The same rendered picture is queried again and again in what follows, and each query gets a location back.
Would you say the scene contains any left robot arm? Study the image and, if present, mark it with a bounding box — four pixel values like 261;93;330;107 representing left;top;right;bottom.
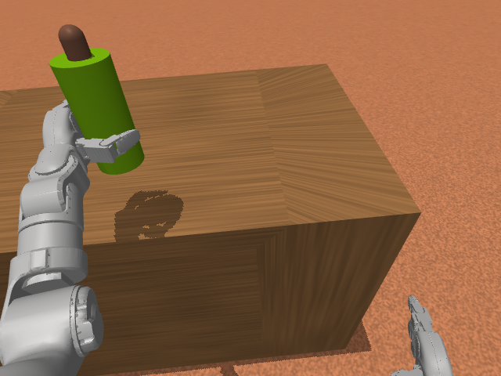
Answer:
0;143;104;376

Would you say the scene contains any right robot hand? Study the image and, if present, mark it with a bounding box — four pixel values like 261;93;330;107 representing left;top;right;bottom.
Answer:
391;295;453;376

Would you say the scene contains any bottle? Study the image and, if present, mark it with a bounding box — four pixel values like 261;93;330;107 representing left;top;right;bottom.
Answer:
49;24;145;175

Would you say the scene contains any left robot hand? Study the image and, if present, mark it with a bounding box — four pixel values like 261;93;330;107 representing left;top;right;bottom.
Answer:
42;99;140;165

